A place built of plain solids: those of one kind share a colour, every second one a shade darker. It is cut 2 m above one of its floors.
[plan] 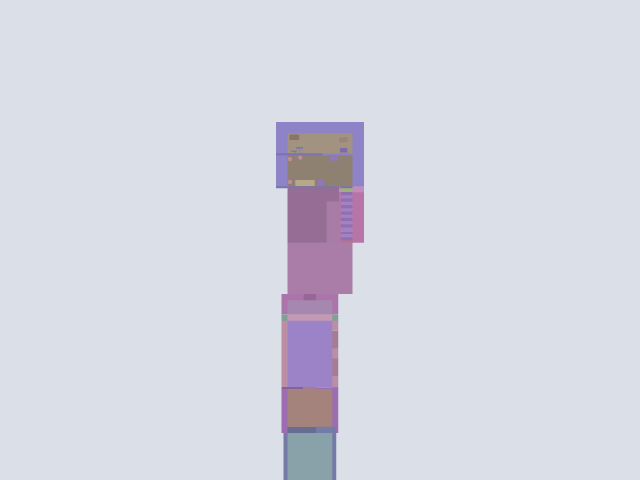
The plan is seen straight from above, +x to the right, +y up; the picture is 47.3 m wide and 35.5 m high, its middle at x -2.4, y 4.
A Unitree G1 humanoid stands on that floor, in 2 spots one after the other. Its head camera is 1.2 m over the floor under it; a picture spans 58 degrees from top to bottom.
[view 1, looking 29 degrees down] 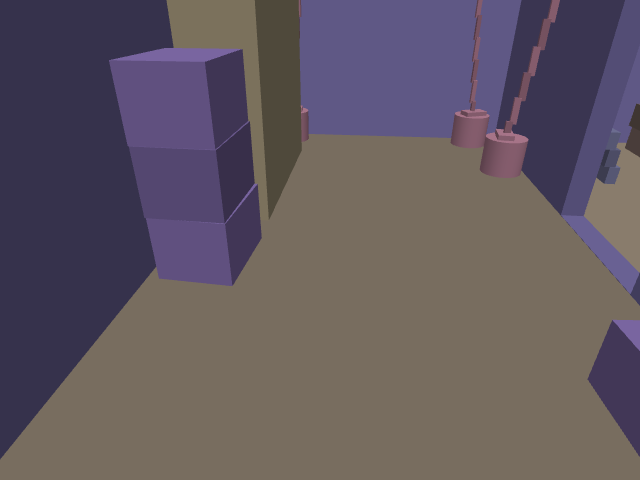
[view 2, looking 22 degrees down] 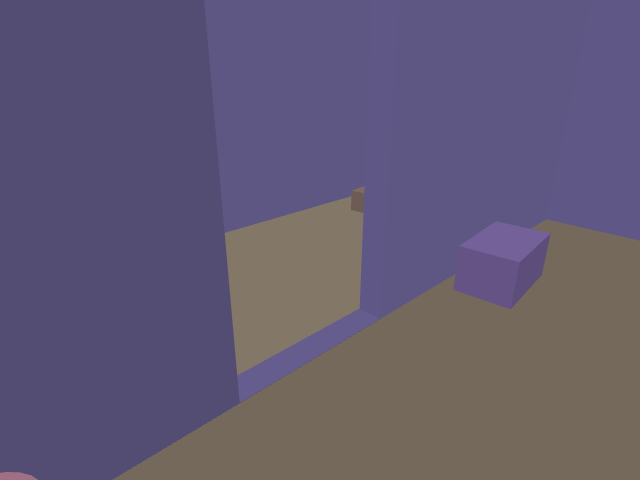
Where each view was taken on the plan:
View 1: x -0.43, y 9.01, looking -174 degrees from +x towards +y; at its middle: floor_cellar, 2.48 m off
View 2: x -3.75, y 9.12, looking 46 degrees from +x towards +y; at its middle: floor_cellar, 3.20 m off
